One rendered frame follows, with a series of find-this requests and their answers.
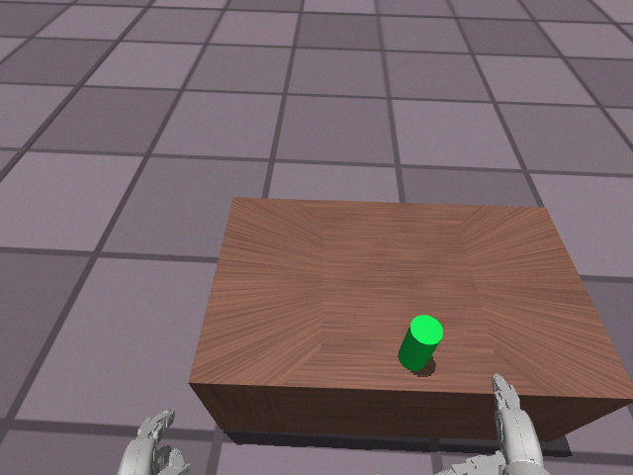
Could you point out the right robot hand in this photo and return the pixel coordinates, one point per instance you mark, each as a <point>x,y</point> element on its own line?
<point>516,437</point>

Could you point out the can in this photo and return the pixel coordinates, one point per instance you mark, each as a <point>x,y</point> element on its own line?
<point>423,336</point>

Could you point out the left robot hand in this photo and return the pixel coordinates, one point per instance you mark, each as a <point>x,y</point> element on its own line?
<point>141,457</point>

